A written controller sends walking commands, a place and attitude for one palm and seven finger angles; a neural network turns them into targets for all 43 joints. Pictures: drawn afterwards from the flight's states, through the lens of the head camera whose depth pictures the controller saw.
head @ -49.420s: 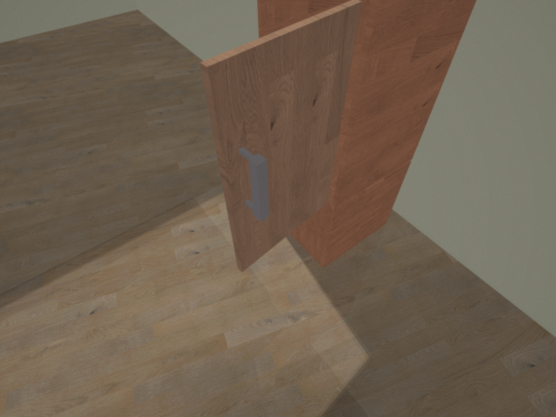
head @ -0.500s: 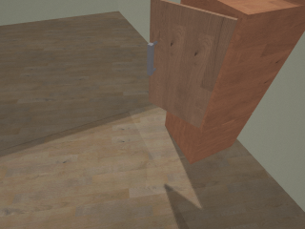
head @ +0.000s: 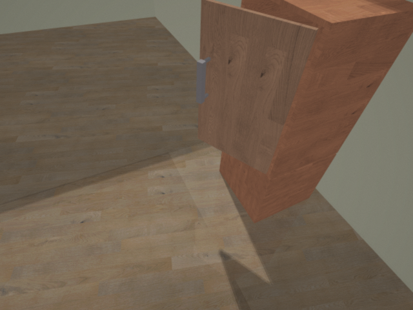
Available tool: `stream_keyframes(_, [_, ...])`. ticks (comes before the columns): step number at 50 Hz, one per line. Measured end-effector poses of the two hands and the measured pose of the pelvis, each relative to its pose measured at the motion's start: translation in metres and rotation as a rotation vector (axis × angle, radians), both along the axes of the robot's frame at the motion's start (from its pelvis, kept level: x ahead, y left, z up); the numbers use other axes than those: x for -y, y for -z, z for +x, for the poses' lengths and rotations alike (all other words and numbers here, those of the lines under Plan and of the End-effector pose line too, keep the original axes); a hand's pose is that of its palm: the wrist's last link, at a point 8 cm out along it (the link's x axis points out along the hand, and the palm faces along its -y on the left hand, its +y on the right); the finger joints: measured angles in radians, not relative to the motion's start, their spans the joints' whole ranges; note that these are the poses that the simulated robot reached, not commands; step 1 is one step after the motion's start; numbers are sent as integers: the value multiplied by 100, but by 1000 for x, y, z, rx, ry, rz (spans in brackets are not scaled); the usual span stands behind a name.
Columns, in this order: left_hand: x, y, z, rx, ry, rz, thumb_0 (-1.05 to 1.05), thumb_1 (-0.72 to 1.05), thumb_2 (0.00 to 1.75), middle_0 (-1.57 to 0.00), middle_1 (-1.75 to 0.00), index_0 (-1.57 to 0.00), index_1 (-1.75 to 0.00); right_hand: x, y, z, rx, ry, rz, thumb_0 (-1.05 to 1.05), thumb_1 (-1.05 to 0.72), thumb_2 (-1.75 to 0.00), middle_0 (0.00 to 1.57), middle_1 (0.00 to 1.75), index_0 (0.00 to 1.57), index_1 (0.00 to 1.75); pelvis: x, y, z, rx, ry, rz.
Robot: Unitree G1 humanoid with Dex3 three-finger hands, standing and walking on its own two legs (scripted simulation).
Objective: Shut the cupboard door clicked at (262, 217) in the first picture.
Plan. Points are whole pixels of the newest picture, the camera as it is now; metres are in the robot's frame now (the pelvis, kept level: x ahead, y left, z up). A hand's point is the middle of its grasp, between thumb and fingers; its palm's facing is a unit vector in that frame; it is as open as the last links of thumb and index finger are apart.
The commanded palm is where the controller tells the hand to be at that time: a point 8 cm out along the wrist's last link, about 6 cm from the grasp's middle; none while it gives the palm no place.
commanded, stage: look to check the result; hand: left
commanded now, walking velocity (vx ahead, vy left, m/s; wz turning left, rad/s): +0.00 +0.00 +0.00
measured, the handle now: (204, 80) +0.88 +0.05 -0.01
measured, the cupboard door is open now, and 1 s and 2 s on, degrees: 29 29 29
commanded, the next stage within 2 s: walk to a spot facing it in 0.50 s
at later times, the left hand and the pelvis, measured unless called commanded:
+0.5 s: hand out of the picture -0.02 +0.17 -0.18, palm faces +0.01 -0.98 -0.20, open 7.4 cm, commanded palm none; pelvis +0.00 +0.00 +0.00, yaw +0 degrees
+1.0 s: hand out of the picture +0.01 +0.20 -0.20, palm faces +0.20 -0.96 -0.22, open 7.4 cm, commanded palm none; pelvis +0.01 +0.00 -0.02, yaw +11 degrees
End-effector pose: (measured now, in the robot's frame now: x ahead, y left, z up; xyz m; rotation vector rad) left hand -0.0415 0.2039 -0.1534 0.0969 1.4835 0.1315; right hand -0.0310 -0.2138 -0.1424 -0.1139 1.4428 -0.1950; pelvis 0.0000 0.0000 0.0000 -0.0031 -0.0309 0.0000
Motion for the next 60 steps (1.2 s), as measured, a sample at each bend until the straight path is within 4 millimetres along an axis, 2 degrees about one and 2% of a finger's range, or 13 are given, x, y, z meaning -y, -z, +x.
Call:
stream_keyframes(13, [-13, -4, 3, -2, 9, 39, 1, 91, 90, -20, -30, -20, -30, 8, 0, 4, 5, 0, -9, 0, -90, -90, 20, 29, 20, 30, 1, 0, 0, 1, 2, 1])
stream_keyframes(33, [-20, -7, 38, 56, 35, 61, 1, 90, 90, -20, -30, -20, -30, 33, -4, 33, 45, -30, -49, 0, -90, -90, 20, 29, 20, 30, 7, -1, 6, -4, -1, 1])
stream_keyframes(41, [-21, -3, 45, 86, -23, 81, 1, 90, 90, -20, -30, -20, -30, 32, 3, 44, 24, -72, -29, 0, -90, -90, 20, 29, 20, 30, 11, 5, 6, -19, -58, -2])
stream_keyframes(46, [-28, 5, 41, 116, -90, 91, 1, 90, 90, -20, -30, -20, -30, 30, 8, 63, 16, -127, -34, 0, -90, -90, 20, 29, 20, 30, 8, 13, 5, -16, -123, -23])
stream_keyframes(53, [-56, 26, 36, 140, -186, 88, 1, 90, 90, -20, -30, -21, -30, 18, 6, 114, 100, -244, -88, 0, -90, -90, 20, 29, 20, 30, -12, 27, 7, -10, -217, -16])
stream_keyframes(60, [-81, -1, 50, 196, -210, 128, 1, 90, 90, -20, -30, -20, -30, 6, -11, 143, 141, -332, -96, 0, -90, -90, 20, 29, 20, 30, -19, 10, 4, -46, -271, -28])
